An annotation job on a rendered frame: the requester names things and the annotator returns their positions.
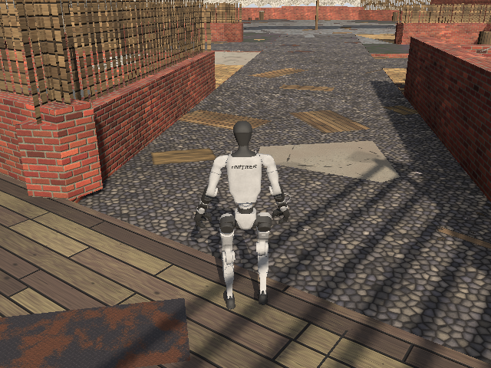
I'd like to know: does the right robot hand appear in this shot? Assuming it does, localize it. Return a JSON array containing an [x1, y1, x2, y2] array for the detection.
[[272, 209, 290, 224]]

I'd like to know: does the left robot hand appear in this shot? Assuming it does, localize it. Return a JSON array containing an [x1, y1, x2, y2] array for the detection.
[[194, 211, 212, 228]]

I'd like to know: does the robot right upper arm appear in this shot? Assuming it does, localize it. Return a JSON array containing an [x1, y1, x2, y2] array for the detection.
[[259, 153, 282, 196]]

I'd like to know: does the robot left upper arm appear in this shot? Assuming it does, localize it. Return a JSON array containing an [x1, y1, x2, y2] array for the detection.
[[206, 155, 228, 197]]

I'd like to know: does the left robot shin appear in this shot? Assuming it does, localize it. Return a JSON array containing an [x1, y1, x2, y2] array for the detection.
[[222, 251, 234, 299]]

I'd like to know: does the right robot forearm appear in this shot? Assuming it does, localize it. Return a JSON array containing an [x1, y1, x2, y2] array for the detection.
[[274, 183, 288, 212]]

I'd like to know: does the robot left thigh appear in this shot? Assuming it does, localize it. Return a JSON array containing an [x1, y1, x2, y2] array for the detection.
[[219, 213, 236, 264]]

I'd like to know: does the left robot forearm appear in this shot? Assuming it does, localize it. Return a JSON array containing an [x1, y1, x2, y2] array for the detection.
[[196, 185, 213, 214]]

